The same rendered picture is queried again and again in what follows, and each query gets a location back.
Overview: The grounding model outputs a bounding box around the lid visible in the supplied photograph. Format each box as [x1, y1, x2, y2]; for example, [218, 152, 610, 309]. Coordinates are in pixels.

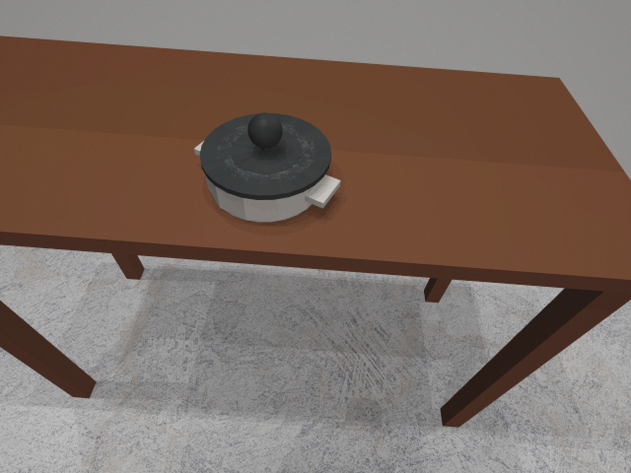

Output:
[200, 113, 331, 200]

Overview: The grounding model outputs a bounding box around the knob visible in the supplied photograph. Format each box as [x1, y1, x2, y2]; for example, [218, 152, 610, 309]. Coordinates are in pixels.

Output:
[247, 112, 283, 149]

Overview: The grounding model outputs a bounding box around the table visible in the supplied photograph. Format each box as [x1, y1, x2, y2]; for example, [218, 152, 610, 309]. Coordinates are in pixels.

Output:
[0, 35, 631, 428]

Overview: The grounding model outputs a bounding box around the pot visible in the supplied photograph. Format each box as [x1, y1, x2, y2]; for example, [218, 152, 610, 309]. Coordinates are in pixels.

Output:
[194, 141, 341, 222]

